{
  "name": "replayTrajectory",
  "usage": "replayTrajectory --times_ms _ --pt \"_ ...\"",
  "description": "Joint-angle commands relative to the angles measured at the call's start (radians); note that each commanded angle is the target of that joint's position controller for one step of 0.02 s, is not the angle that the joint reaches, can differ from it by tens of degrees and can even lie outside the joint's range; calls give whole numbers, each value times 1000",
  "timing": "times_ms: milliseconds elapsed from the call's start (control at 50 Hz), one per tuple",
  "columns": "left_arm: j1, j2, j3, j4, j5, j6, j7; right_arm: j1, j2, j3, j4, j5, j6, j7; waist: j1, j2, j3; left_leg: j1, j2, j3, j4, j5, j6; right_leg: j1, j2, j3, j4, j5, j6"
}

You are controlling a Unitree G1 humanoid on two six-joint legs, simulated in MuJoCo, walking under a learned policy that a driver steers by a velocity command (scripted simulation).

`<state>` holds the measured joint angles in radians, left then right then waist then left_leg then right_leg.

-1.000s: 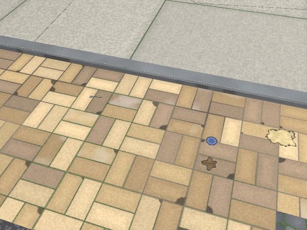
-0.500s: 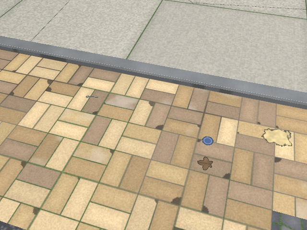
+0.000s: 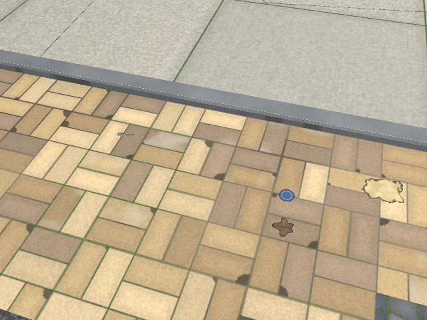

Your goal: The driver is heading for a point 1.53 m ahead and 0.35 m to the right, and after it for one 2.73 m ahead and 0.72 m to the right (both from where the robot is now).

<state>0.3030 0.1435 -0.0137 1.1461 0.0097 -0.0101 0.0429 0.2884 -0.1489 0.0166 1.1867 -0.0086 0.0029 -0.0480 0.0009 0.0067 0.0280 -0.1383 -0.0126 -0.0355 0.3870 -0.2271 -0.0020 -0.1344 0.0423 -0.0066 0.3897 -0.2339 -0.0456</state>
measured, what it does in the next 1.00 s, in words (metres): walks ahead: right foot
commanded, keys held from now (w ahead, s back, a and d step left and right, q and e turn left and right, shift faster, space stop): no key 0.10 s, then w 0.90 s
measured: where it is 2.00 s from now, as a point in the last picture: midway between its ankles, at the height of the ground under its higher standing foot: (216, 230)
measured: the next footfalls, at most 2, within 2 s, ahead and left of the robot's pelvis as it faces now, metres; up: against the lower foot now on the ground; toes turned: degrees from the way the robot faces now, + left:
right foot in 0.88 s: +0.44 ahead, -0.02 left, +0.00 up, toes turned -4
left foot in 1.42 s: +0.76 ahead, +0.14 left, +0.00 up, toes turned +1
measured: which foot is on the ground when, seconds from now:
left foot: down 0.00-0.86, up 0.88-1.00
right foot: down 0.00-0.42, up 0.44-0.86, down 0.88-1.00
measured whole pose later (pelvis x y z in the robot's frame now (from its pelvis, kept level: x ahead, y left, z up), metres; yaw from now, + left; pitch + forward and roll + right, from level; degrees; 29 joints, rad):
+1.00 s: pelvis +0.35 +0.03 -0.01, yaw +1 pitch +0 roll -1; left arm 0.19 0.21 0.06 1.01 0.02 -0.07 -0.01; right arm 0.37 -0.17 -0.03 1.06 -0.02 -0.09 0.00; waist -0.01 0.02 0.06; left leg -0.31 0.00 0.00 1.22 -0.32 0.10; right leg -0.31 0.08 -0.14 0.49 -0.19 -0.13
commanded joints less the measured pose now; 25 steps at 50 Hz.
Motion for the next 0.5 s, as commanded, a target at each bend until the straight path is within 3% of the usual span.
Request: replayTrajectory --times_ms 20,100,120,160,180,220,240,280,340,380,400,420,440,460,480,500 --pt "74 77 12 -6 0 -4 3 74 -70 -9 -3 0 -3 -3 0 -7 51 -31 85 -69 -50 131 32 -34 -121 109 -77 132 -16" --pt "80 73 12 -5 0 -4 3 81 -65 -10 -2 0 -3 -3 0 -7 53 -32 85 -68 -48 130 31 -35 -120 110 -76 133 -16" --pt "88 69 12 -2 1 -4 3 90 -59 -8 1 -2 -3 -3 2 -10 33 -26 76 -62 -52 69 33 -27 -114 111 -91 43 -18" --pt "96 108 29 -6 1 5 2 88 -68 -15 -10 -8 0 0 8 -48 54 -73 24 -21 12 -128 47 -50 -104 140 -109 -229 -45" --pt "113 129 40 -7 1 12 0 80 -67 -18 -23 -14 2 4 17 -82 77 -135 -7 6 76 -246 57 -61 -122 186 -129 -406 -75" --pt "187 156 59 3 4 19 -4 31 -37 -15 -66 -34 -3 18 53 -145 146 -287 -33 69 239 -292 62 -59 -244 361 -224 -644 -154" --pt "201 156 64 6 7 18 -5 8 -31 -14 -87 -40 -12 24 58 -154 176 -322 -2 84 319 -246 64 -82 -307 433 -261 -655 -191" --pt "188 156 71 -7 19 4 -10 -26 -47 -22 -124 -34 -34 35 51 -121 179 -375 37 62 410 -251 68 -78 -344 464 -286 -542 -218" --pt "126 162 79 -33 12 -18 -15 1 -48 -32 -144 -18 -61 50 4 -102 140 -268 36 79 290 -213 77 -106 -292 339 -238 -378 -183" --pt "60 158 81 -55 -3 -23 -18 137 -23 -37 -101 -7 -68 49 -68 -81 114 19 -20 140 94 -69 81 -259 -213 220 -144 -342 -145" --pt "47 141 77 -66 1 -28 -20 226 -38 -47 -68 -8 -70 44 -97 -38 98 170 -33 125 38 -75 79 -352 -167 171 -46 -331 -126" --pt "24 87 62 -88 6 -40 -26 330 -97 -64 -53 -21 -78 34 -139 122 68 289 137 -122 -105 -236 96 -461 -79 56 216 -278 -88" --pt "11 33 46 -131 8 -49 -36 436 -205 -89 -43 -14 -75 32 -150 303 34 339 369 -544 -286 -537 176 -620 21 -70 506 -309 -55" --pt "3 111 64 -139 38 -48 -46 383 -186 -88 -42 -16 -62 29 -101 195 105 215 408 -618 -295 -618 228 -645 -37 -13 673 -299 -69" --pt "-28 106 64 -144 39 -52 -58 276 -147 -77 -83 -15 -65 36 -55 83 167 133 370 -531 -292 -551 221 -658 -81 17 725 -195 -71" --pt "-26 83 59 -139 30 -60 -66 215 -134 -73 -106 -12 -76 40 -28 45 168 98 322 -424 -299 -399 203 -629 -104 29 716 -106 -61"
